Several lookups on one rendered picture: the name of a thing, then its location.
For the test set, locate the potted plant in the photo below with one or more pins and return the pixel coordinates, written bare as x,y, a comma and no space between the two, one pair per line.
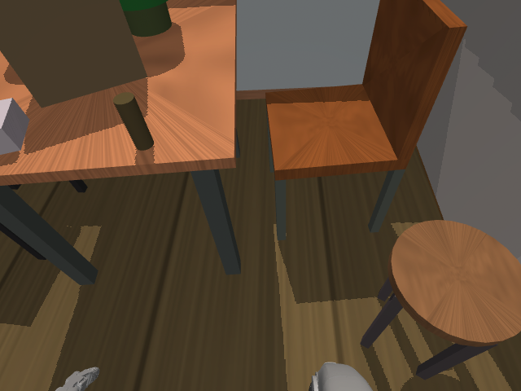
146,17

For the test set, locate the table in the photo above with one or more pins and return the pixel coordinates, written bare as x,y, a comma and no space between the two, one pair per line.
188,101

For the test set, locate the left robot hand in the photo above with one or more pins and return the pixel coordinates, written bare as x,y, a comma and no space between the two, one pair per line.
79,381

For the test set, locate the stool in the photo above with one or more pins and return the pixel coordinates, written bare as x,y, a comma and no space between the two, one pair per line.
457,282

